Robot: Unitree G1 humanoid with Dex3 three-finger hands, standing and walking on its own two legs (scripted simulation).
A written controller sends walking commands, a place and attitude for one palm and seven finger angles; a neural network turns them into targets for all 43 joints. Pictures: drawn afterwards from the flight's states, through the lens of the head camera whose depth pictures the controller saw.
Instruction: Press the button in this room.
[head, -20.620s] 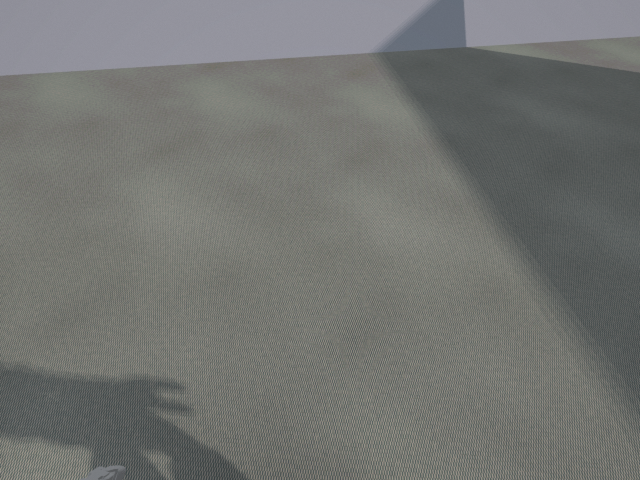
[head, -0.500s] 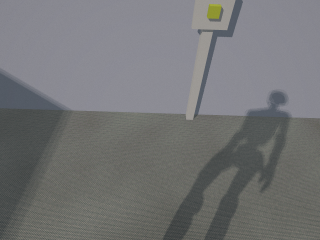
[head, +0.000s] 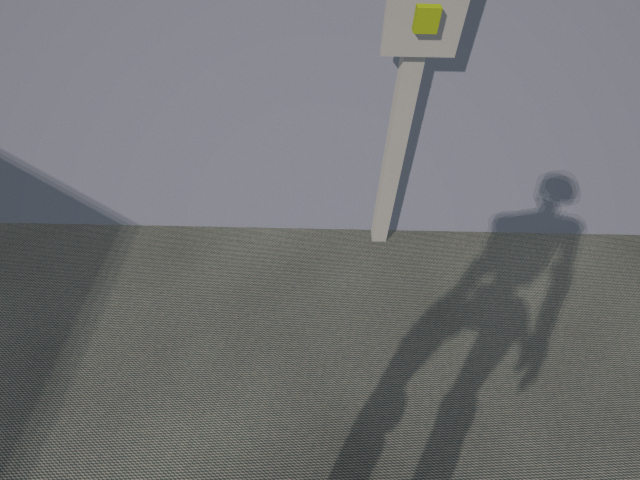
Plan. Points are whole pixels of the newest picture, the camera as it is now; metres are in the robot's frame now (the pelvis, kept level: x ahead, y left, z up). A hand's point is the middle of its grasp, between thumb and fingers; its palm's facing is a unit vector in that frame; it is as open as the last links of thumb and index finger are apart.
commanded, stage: stand and wait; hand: left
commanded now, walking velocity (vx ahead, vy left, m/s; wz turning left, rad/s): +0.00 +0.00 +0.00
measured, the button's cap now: (426, 18) +1.10 -0.20 +0.12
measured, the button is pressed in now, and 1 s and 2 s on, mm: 0 0 0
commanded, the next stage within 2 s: look at it before walking up in 0.16 s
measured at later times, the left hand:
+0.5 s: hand out of the picture +0.00 +0.17 -0.17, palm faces +0.04 -0.97 -0.22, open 7.4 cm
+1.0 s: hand out of the picture +0.01 +0.20 -0.16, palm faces -0.02 -0.96 -0.28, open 7.4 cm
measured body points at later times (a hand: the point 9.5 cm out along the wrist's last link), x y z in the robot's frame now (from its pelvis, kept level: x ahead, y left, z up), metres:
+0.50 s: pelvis -0.01 -0.01 +0.01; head +0.01 -0.02 +0.45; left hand +0.00 +0.22 -0.15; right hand +0.01 -0.24 -0.16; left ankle -0.05 +0.11 -0.74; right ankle -0.05 -0.10 -0.74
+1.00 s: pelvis -0.04 -0.01 +0.00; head -0.02 -0.02 +0.45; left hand +0.01 +0.25 -0.14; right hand +0.01 -0.28 -0.14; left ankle -0.05 +0.11 -0.74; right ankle -0.05 -0.10 -0.74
